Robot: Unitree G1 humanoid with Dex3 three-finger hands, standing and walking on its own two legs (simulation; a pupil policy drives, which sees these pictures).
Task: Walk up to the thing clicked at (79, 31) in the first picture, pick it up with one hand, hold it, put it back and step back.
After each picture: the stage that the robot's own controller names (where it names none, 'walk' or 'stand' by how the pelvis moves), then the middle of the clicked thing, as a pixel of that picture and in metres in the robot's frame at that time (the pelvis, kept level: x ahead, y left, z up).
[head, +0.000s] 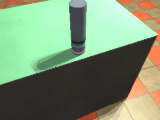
stand; (78, 30) +0.59 +0.07 +0.08
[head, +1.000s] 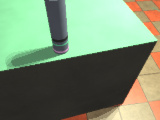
rise first; (58, 26) +0.54 +0.15 +0.11
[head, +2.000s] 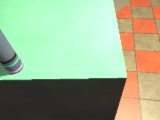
rise first; (0, 47) +0.43 +0.36 +0.10
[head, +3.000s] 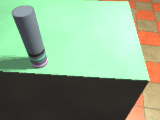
stand; (32, 40) +0.48 +0.23 +0.10
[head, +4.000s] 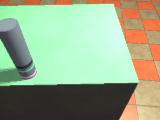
stand; (19, 52) +0.44 +0.27 +0.08
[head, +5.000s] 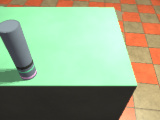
stand; (20, 53) +0.44 +0.27 +0.07
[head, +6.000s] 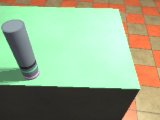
stand; (23, 53) +0.44 +0.26 +0.07
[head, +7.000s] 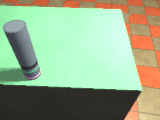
stand; (25, 53) +0.44 +0.26 +0.07
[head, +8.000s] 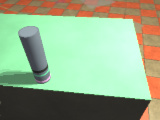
rise first; (36, 58) +0.44 +0.24 +0.08
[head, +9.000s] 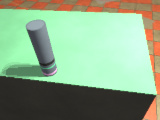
go down; (43, 51) +0.47 +0.23 +0.08
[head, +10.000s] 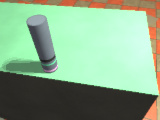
go down; (44, 47) +0.47 +0.23 +0.08
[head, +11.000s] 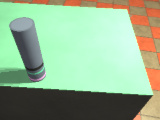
go down; (31, 54) +0.43 +0.21 +0.09
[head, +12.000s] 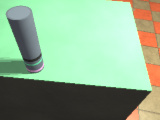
close in; (28, 44) +0.45 +0.21 +0.10
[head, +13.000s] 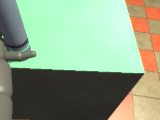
close; (12, 29) +0.47 +0.23 +0.13
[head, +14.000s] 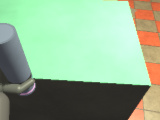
lift; (15, 66) +0.33 +0.23 +0.14
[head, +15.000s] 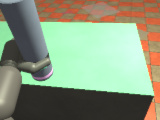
lift; (31, 43) +0.31 +0.17 +0.27
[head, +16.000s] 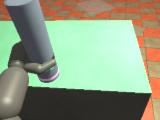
hold; (37, 44) +0.33 +0.15 +0.25
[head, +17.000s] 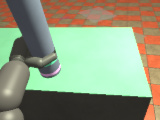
hold; (38, 39) +0.33 +0.15 +0.28
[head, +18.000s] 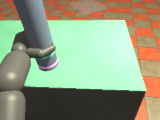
crouch; (38, 33) +0.39 +0.16 +0.25
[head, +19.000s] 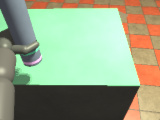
lower; (22, 30) +0.45 +0.20 +0.20
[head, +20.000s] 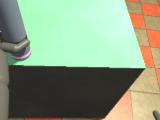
lower; (11, 25) +0.48 +0.22 +0.14
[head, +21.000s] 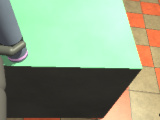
lower; (6, 27) +0.47 +0.23 +0.14
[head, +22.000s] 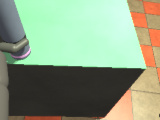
lower; (9, 25) +0.47 +0.23 +0.14
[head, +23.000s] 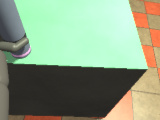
rest; (9, 24) +0.47 +0.23 +0.14
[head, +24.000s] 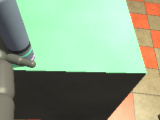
withdraw; (14, 33) +0.45 +0.21 +0.13
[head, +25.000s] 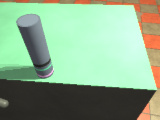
sink last; (38, 50) +0.44 +0.20 +0.11
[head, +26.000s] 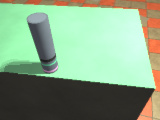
stand; (45, 46) +0.47 +0.21 +0.10
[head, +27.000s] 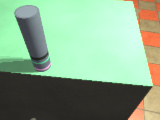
stand; (36, 43) +0.45 +0.21 +0.11
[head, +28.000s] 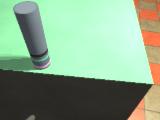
stand; (35, 40) +0.45 +0.21 +0.12
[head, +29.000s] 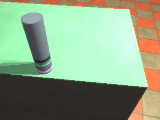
stand; (39, 47) +0.47 +0.21 +0.09
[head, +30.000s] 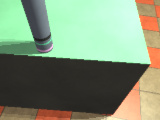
walk; (39, 24) +0.52 +0.19 +0.10
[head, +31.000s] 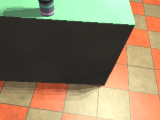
walk; out of the picture +0.72 +0.22 +0.09
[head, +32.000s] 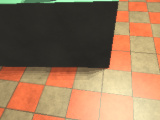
stand; out of the picture +1.05 +0.30 +0.09
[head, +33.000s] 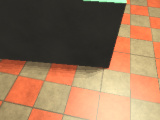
stand; out of the picture +1.08 +0.21 +0.08
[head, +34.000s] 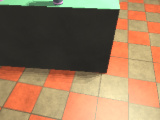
stand; out of the picture +1.08 +0.24 +0.07
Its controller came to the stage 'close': yes
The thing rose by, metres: 0.20
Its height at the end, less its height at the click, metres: +0.00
